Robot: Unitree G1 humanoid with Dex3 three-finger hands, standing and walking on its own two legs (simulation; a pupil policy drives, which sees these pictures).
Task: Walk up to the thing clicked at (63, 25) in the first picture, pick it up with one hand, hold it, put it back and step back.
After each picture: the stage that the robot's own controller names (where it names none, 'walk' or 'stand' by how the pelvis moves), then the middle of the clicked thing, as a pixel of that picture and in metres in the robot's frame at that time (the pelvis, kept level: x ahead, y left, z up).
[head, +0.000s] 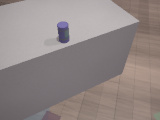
stand; (63, 32) +0.79 +0.13 -0.09
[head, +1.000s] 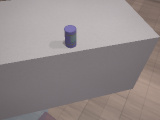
rise first; (70, 36) +0.72 +0.12 -0.08
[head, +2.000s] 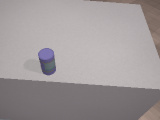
rise first; (47, 62) +0.48 +0.21 -0.07
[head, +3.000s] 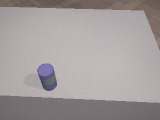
stand; (47, 77) +0.43 +0.17 -0.07
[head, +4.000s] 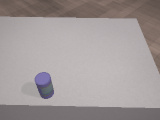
stand; (44, 85) +0.42 +0.18 -0.10
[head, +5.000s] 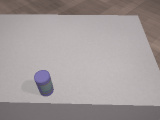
stand; (44, 83) +0.42 +0.19 -0.10
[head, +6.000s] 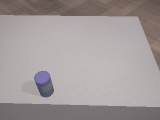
stand; (44, 84) +0.42 +0.19 -0.10
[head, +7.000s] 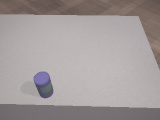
rise first; (44, 85) +0.41 +0.19 -0.10
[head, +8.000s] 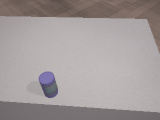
rise first; (49, 85) +0.42 +0.19 -0.09
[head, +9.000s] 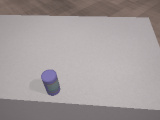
go down; (51, 83) +0.42 +0.19 -0.09
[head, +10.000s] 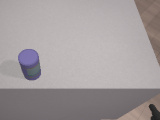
go down; (30, 65) +0.43 +0.16 -0.04
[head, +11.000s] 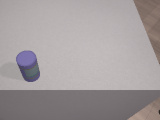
go down; (29, 67) +0.44 +0.18 -0.03
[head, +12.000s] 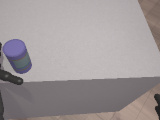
close in; (18, 57) +0.45 +0.19 +0.00
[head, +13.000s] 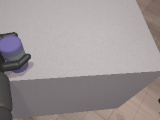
lift; (14, 55) +0.45 +0.19 +0.01
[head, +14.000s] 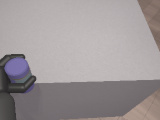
lift; (21, 76) +0.38 +0.19 +0.00
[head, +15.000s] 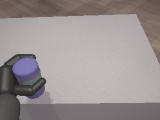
lift; (30, 79) +0.32 +0.17 +0.12
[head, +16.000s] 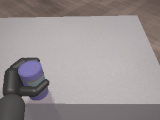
hold; (34, 81) +0.32 +0.17 +0.09
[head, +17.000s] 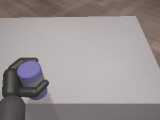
hold; (33, 81) +0.32 +0.17 +0.09
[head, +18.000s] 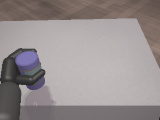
crouch; (31, 71) +0.36 +0.18 +0.11
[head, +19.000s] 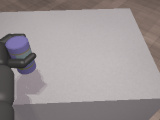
lower; (22, 55) +0.42 +0.20 +0.10
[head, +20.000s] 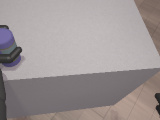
lower; (6, 48) +0.47 +0.20 +0.02
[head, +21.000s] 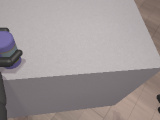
lower; (6, 51) +0.46 +0.20 +0.02
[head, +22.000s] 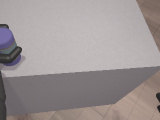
lower; (6, 48) +0.47 +0.20 +0.02
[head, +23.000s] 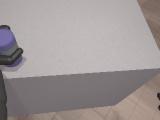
lower; (7, 49) +0.46 +0.20 +0.02
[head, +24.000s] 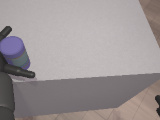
withdraw; (16, 55) +0.44 +0.18 +0.01
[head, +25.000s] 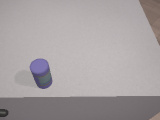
sink last; (42, 74) +0.42 +0.16 -0.03
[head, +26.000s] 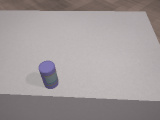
stand; (49, 75) +0.44 +0.18 -0.04
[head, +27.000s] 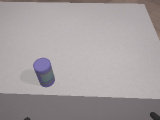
stand; (44, 73) +0.43 +0.18 -0.03
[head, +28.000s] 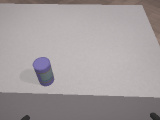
stand; (44, 72) +0.44 +0.18 -0.03
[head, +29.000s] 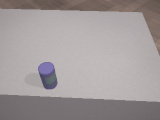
stand; (48, 76) +0.44 +0.17 -0.06
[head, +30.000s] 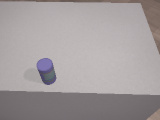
walk; (47, 72) +0.45 +0.18 -0.09
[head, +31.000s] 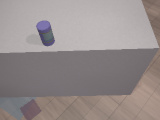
walk; (46, 33) +0.64 +0.21 -0.08
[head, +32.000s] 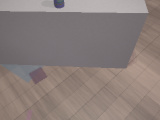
walk; out of the picture +0.97 +0.16 -0.07
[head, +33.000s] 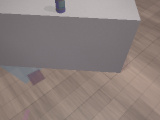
stand; (60, 3) +1.04 +0.17 -0.09
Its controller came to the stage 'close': yes
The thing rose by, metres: 0.20
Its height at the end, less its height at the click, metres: +0.00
